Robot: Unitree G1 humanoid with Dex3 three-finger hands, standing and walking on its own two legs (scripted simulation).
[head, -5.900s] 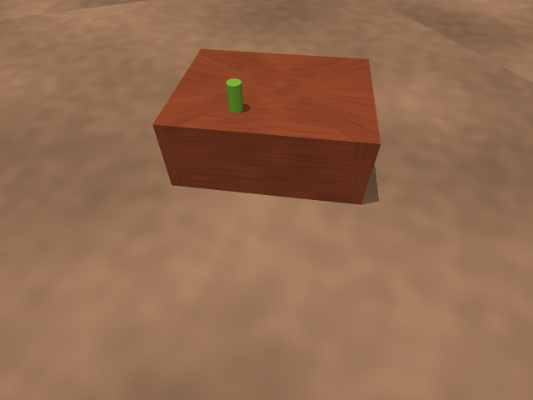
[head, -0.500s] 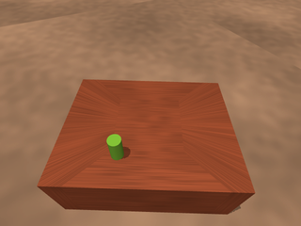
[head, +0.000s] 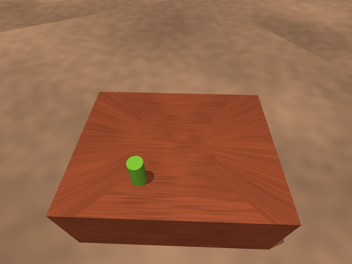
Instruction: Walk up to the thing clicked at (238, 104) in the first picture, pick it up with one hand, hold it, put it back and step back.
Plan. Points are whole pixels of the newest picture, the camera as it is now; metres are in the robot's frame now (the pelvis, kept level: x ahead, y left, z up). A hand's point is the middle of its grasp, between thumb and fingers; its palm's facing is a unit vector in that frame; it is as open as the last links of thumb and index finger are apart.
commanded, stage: stand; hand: left
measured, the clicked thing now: (137, 171) +0.53 +0.20 -0.32
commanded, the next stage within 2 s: none
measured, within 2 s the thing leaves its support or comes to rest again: neither
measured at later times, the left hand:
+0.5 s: hand out of the picture +0.06 +0.25 -0.16, palm faces -0.02 -0.94 -0.34, open 7.4 cm
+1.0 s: hand out of the picture +0.06 +0.25 -0.16, palm faces -0.03 -0.94 -0.34, open 7.4 cm
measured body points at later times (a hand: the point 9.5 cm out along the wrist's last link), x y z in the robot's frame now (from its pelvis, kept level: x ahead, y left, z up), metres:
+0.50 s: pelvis -0.01 +0.00 +0.00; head +0.00 +0.00 +0.45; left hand +0.06 +0.30 -0.13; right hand +0.07 -0.30 -0.13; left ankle +0.01 +0.13 -0.75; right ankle -0.03 -0.13 -0.75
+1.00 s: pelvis -0.01 +0.00 +0.00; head +0.00 +0.00 +0.45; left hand +0.06 +0.30 -0.13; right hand +0.07 -0.30 -0.13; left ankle +0.01 +0.13 -0.75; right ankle -0.03 -0.13 -0.75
